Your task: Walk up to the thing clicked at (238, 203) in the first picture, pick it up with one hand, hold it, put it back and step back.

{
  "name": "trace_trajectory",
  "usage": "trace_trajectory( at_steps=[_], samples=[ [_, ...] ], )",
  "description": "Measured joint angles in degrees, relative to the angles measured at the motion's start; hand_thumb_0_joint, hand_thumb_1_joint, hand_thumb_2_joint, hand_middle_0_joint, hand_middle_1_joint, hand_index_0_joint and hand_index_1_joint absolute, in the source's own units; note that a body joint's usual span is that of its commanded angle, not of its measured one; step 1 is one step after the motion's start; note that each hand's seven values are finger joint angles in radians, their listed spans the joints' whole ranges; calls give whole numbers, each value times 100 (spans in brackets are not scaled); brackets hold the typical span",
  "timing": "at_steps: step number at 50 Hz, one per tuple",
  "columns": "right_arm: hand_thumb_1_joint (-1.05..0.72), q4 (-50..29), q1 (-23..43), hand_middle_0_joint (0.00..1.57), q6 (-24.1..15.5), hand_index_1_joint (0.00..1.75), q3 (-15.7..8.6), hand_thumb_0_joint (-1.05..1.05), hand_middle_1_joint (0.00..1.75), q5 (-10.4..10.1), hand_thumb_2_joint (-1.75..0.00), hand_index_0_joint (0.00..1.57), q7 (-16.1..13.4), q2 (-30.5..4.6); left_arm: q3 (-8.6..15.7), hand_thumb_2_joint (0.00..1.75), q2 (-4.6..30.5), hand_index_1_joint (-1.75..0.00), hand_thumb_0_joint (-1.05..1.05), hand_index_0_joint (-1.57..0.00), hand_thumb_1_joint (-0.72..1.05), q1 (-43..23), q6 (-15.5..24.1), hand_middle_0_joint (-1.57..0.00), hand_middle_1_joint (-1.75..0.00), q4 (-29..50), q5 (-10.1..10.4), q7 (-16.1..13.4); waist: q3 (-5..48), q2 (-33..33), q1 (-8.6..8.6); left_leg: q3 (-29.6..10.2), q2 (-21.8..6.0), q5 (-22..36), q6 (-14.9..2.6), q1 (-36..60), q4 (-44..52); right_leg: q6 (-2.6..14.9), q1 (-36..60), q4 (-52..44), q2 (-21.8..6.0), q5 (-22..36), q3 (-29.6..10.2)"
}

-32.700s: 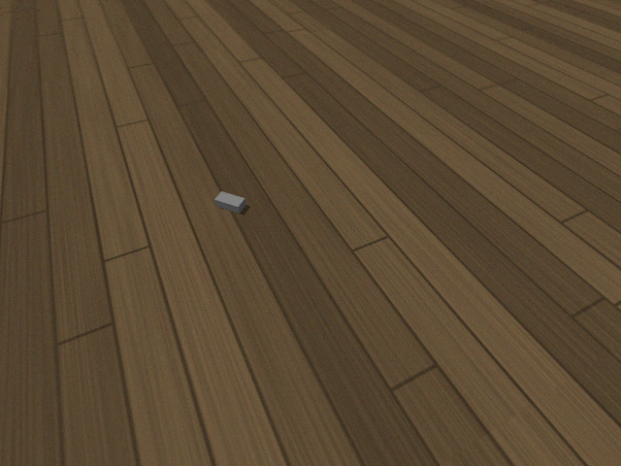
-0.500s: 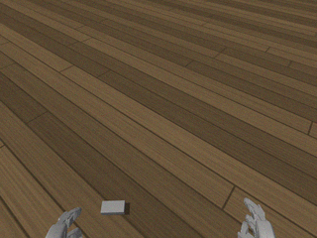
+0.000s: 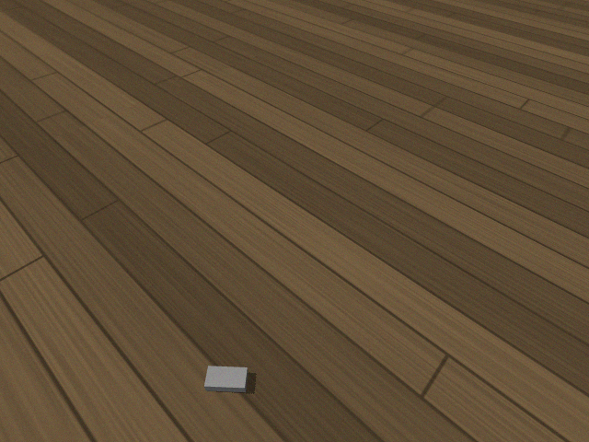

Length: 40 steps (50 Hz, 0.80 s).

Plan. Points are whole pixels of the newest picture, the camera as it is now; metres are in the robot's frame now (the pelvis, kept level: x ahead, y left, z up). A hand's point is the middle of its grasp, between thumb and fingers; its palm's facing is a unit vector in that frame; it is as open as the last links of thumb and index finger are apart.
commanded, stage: stand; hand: left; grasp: from above
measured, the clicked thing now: (226, 379) +0.46 +0.23 -0.74
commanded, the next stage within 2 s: none
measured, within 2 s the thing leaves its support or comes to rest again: neither
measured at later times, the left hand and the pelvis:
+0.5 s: hand out of the picture +0.03 +0.23 -0.14, palm faces +0.03 -0.94 -0.34, open 7.4 cm; pelvis -0.01 -0.01 +0.02, yaw +0 degrees
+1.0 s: hand out of the picture +0.05 +0.23 -0.14, palm faces +0.01 -0.95 -0.33, open 7.4 cm; pelvis +0.00 -0.02 +0.02, yaw +0 degrees
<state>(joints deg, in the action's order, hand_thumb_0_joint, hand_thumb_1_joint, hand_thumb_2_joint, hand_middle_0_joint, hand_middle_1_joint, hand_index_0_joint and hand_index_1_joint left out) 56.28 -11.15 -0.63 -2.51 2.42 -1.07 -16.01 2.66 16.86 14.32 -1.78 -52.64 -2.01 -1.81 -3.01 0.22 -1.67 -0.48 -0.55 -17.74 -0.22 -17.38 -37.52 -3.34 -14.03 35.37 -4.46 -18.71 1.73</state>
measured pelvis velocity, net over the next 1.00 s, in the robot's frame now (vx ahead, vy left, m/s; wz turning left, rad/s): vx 0.00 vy -0.02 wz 0.00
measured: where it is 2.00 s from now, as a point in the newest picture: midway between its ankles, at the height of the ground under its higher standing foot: outside the picture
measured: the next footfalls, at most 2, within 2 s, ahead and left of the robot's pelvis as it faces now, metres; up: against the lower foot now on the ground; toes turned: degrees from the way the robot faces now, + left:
none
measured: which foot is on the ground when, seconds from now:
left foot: down 0.00-1.00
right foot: down 0.00-1.00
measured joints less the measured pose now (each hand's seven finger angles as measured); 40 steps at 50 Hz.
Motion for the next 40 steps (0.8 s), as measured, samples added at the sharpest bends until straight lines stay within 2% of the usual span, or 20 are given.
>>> trace_trajectory(
  at_steps=[8,16,40],
  samples=[
    [-90,335,150,20,54,30,55,1,30,-69,-90,21,-6,84,-58,90,-17,-30,1,-20,91,-117,52,-20,-30,-594,9,17,-23,-49,9,-2,23,377,2,460,689,-9,470,-705,-9,384,33],
    [-90,563,229,20,73,30,39,1,30,-99,-90,21,18,10,-77,90,37,-30,1,-20,91,-229,124,-20,-30,-929,5,31,-53,-75,32,-29,22,651,39,703,1144,5,691,-1087,0,609,74],
    [-90,864,185,20,88,30,94,1,30,-134,-90,21,69,-171,-104,90,113,-30,1,-20,91,-465,163,-20,-30,-1220,66,108,-99,-72,126,-71,-92,834,142,821,1487,105,795,-1403,123,771,120]
  ],
)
